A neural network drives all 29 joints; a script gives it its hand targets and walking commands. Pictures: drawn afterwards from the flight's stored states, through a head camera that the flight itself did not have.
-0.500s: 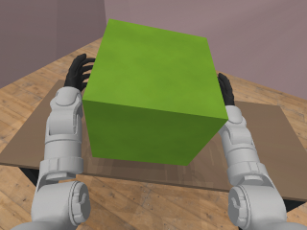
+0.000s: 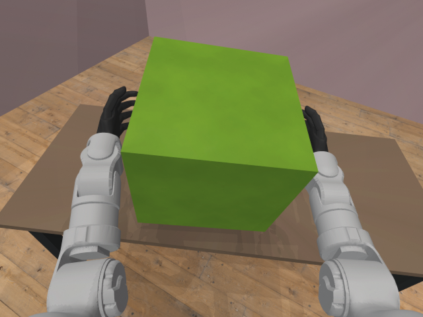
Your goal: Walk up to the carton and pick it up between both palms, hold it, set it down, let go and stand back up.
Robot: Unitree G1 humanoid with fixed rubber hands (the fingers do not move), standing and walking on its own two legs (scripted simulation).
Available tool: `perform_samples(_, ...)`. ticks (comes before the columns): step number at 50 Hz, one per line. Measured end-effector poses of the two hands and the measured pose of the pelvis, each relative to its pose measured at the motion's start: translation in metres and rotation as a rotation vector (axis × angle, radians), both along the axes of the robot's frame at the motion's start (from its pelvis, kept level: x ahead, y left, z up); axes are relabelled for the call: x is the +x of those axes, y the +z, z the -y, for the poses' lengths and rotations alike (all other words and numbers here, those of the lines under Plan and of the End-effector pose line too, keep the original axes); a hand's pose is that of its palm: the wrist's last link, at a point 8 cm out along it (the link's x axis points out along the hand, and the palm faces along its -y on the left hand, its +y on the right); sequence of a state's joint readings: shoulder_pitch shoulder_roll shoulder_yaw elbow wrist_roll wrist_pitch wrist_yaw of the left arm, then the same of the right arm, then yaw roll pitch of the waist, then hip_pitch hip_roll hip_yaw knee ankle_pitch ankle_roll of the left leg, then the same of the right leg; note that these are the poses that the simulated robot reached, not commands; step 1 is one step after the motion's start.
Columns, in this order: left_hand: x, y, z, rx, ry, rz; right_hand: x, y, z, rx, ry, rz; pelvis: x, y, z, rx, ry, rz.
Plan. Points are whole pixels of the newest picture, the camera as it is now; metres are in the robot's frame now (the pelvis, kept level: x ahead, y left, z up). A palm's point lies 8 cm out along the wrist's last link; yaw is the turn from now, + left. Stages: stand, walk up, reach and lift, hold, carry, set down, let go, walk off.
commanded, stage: set down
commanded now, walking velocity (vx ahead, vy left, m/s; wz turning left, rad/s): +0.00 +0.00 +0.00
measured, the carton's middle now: (212, 139) +0.45 -0.01 +0.08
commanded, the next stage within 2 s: none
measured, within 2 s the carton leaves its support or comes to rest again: rests again in 1.76 s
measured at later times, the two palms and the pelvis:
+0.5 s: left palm (126, 138) +0.40 +0.16 +0.13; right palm (318, 155) +0.38 -0.22 +0.11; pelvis +0.00 -0.01 +0.00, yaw -1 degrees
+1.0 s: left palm (130, 142) +0.42 +0.16 +0.10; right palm (310, 160) +0.40 -0.22 +0.08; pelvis +0.01 +0.00 +0.00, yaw -2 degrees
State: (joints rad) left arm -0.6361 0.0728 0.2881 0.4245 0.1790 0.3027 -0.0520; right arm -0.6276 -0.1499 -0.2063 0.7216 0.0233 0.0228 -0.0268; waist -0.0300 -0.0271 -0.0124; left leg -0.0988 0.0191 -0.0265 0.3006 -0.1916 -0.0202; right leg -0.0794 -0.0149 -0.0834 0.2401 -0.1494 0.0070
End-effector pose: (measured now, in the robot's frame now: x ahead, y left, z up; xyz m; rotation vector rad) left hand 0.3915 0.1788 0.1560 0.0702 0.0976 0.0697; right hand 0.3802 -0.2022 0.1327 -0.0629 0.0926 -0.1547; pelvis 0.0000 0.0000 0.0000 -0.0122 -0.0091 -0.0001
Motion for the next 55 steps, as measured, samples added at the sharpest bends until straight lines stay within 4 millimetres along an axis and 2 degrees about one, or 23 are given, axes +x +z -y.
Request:
perform_samples(8, 0.0, -0.009, 0.0, 0.0, 0.006, -0.031, 0.0, -0.007, 0.0, 0.009, 0.005, -0.029, -0.001, 0.0, 0.0, -0.001, 0.001, -0.005)
perform_samples(22, 0.009, -0.029, 0.018, -0.002, -0.016, -0.072, -0.001, -0.026, 0.018, 0.011, -0.014, -0.065, -0.006, 0.0, 0.005, 0.005, -0.018, -0.059)
perform_samples(28, 0.015, -0.03, 0.016, -0.001, -0.007, -0.067, 0.008, -0.025, 0.016, 0.001, -0.004, -0.059, -0.003, 0.0, 0.007, 0.008, -0.018, -0.075)
perform_samples(39, 0.023, -0.056, 0.005, -0.007, -0.01, -0.106, 0.015, -0.045, 0.006, -0.013, -0.008, -0.098, 0.003, 0.0, 0.003, 0.006, -0.013, -0.114)
perform_samples(46, 0.029, -0.059, 0.013, 0.02, -0.015, -0.117, 0.017, -0.055, 0.013, 0.012, -0.009, -0.106, 0.008, -0.001, -0.001, -0.001, -0.024, -0.136)
perform_samples(55, 0.029, -0.066, 0.021, 0.003, -0.014, -0.117, 0.018, -0.057, 0.021, 0.0, -0.01, -0.102, 0.007, -0.001, 0.003, 0.003, -0.027, -0.141)
